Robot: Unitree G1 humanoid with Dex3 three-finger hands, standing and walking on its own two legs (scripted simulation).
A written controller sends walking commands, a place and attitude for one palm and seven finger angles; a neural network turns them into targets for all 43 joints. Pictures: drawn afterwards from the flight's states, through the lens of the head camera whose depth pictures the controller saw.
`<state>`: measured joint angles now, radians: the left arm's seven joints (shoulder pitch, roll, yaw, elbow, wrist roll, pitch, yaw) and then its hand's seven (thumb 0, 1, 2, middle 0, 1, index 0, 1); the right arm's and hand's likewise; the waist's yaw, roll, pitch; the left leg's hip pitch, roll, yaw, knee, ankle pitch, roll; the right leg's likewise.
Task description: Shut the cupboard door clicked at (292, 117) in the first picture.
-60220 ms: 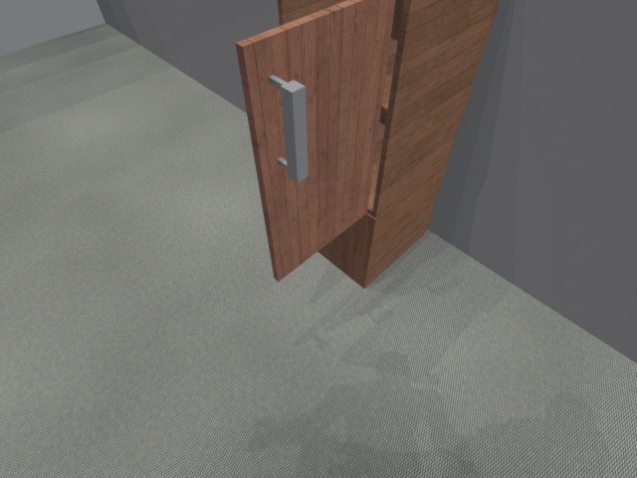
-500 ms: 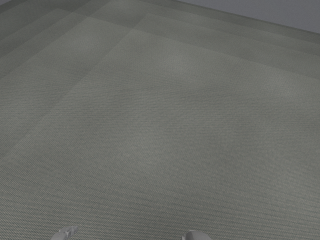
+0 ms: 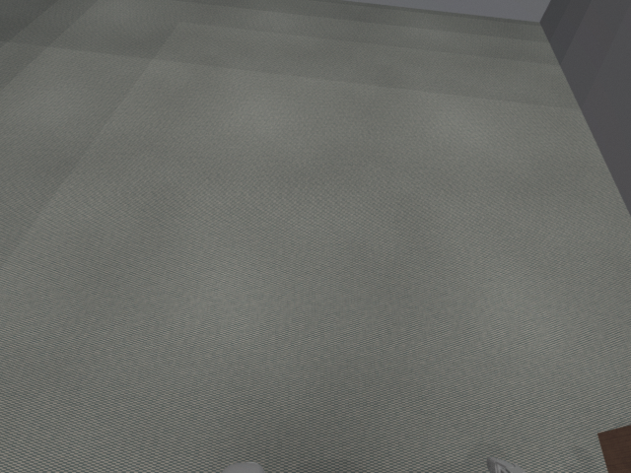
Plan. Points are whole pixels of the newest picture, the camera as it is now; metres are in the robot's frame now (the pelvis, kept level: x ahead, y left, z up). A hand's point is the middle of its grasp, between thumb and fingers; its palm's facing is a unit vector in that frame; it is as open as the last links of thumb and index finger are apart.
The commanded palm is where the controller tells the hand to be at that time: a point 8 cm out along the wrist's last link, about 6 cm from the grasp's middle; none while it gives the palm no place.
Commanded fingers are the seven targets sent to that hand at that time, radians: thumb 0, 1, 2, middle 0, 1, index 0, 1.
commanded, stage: turn to face it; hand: left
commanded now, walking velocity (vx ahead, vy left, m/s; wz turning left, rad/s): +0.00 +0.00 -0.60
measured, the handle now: out of the picture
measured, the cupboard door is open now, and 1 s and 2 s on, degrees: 17 17 17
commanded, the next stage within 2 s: none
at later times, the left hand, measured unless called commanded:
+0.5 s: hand (225, 442) +0.17 +0.14 -0.15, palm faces -0.32 -0.90 -0.29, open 7.4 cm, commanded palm none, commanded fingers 0.00 0.90 0.90 -0.20 -0.30 -0.20 -0.30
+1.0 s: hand (231, 436) +0.18 +0.14 -0.18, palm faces -0.51 -0.84 -0.20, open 7.4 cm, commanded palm none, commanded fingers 0.00 0.90 0.90 -0.20 -0.30 -0.20 -0.30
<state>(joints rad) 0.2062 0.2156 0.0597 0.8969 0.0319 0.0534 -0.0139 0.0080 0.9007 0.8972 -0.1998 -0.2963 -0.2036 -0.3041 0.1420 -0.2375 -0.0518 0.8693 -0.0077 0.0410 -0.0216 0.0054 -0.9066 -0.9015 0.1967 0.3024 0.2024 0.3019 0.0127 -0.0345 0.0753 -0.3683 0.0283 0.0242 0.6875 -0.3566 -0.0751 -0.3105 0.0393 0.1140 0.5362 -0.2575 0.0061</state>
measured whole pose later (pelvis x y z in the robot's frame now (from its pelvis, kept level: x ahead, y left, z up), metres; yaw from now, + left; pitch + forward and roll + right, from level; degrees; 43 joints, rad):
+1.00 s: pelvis +0.02 -0.01 +0.00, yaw -35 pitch +2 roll -1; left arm 0.21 0.26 0.08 0.92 0.03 0.07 -0.02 0.01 0.90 0.90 -0.20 -0.30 -0.20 -0.30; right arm 0.13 -0.20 -0.02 0.85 -0.03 0.02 -0.03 0.00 -0.90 -0.90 0.20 0.30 0.20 0.30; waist 0.03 -0.06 0.07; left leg -0.29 0.04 0.07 0.56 -0.30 0.02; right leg -0.44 0.07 0.09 0.90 -0.48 0.02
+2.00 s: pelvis +0.05 -0.05 +0.00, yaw -67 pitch +1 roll -2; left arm 0.21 0.27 0.09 0.93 0.03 0.07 -0.02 0.01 0.91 0.90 -0.20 -0.30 -0.20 -0.30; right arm 0.17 -0.19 0.00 0.86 -0.03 0.01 -0.04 0.00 -0.90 -0.90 0.20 0.30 0.21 0.30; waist 0.02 -0.05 0.07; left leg -0.27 0.05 0.08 0.52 -0.28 0.02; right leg -0.47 0.04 0.05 1.07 -0.48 0.04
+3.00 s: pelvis +0.07 -0.25 +0.01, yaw -80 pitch +0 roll +0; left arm 0.21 0.20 0.06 1.03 0.03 0.02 -0.02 0.01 0.91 0.90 -0.19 -0.30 -0.20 -0.30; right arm 0.35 -0.12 -0.02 1.05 -0.03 -0.03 -0.02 0.00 -0.90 -0.90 0.20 0.30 0.21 0.30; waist -0.02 -0.03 0.05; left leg -0.11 0.05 0.17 0.37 -0.25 0.02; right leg -0.53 -0.08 -0.01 0.90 -0.21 0.01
